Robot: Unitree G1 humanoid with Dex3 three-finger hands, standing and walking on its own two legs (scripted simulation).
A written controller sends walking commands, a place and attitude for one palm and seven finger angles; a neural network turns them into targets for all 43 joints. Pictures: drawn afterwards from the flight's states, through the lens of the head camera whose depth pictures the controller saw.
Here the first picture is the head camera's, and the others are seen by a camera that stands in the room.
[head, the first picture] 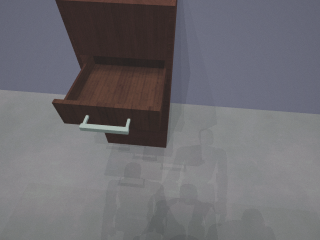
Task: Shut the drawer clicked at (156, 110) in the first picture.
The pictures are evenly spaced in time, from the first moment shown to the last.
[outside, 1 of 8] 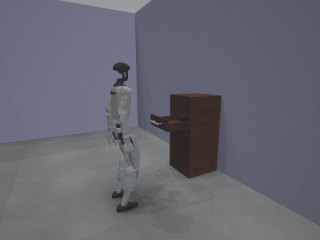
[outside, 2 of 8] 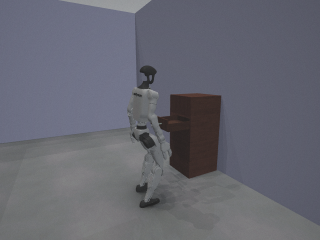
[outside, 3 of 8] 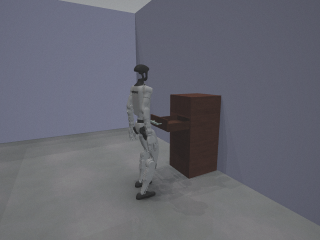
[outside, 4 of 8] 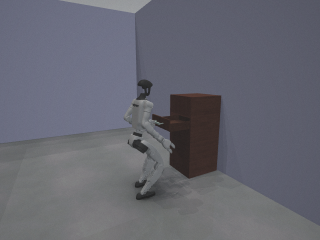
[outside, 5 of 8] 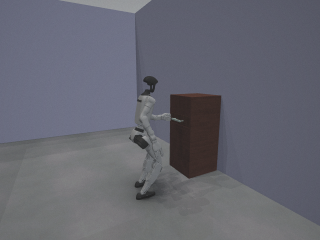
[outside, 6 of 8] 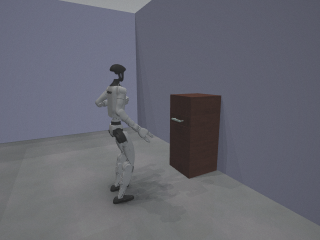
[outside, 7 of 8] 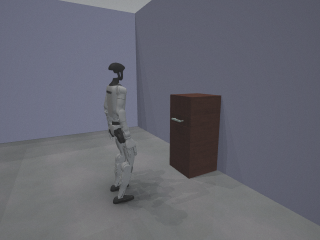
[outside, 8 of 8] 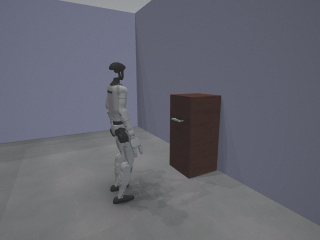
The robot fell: no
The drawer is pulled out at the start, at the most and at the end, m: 0.30 0.30 0.00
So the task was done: yes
